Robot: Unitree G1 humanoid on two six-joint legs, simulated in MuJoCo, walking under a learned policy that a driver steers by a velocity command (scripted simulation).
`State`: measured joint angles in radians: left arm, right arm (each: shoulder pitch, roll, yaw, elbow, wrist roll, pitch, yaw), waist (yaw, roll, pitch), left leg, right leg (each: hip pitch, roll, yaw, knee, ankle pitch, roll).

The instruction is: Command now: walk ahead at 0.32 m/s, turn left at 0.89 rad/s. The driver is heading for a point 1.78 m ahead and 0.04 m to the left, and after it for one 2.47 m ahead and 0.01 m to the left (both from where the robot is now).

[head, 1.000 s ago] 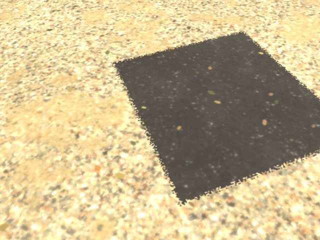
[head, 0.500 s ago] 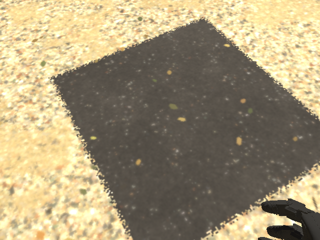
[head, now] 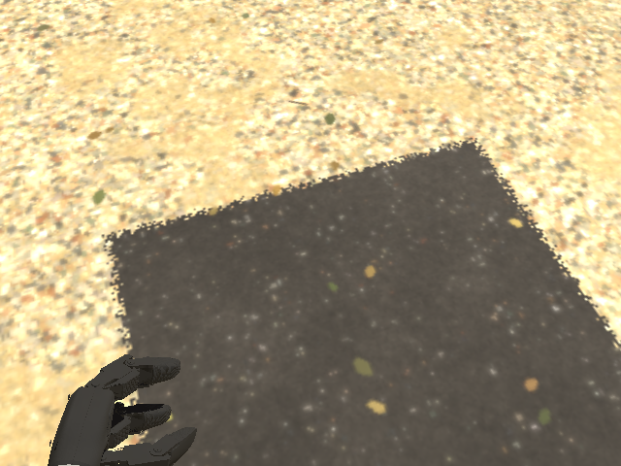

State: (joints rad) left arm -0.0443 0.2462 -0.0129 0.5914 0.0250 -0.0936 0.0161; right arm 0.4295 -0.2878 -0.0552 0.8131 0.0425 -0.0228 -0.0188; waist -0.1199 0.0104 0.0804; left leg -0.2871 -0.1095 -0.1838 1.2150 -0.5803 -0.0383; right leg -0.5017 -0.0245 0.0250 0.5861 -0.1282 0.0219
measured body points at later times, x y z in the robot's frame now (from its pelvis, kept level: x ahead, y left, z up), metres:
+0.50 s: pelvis +0.16 +0.01 +0.02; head +0.19 +0.03 +0.46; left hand +0.20 +0.31 -0.11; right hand +0.42 -0.17 -0.06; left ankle +0.20 +0.12 -0.72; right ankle +0.17 -0.14 -0.67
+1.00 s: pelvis +0.18 -0.05 +0.03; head +0.21 -0.09 +0.48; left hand +0.35 +0.22 -0.04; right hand +0.31 -0.36 -0.08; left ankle +0.23 +0.12 -0.63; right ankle +0.17 -0.12 -0.72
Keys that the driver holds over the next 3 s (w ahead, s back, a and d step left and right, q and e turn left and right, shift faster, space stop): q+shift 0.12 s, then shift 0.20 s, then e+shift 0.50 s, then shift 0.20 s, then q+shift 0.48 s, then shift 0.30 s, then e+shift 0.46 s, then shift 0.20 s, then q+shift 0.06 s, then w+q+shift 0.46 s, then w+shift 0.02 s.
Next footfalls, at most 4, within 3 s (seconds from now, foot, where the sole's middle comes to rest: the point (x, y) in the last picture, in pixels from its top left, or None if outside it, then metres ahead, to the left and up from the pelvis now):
0.32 left None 0.24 0.13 -0.75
0.70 right None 0.21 -0.12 -0.75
1.26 left None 0.25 0.09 -0.75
1.66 right None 0.31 -0.14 -0.75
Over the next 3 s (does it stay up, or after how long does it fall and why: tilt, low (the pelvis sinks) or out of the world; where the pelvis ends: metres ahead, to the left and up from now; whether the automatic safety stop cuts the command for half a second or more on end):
stays up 0.38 -0.03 0.01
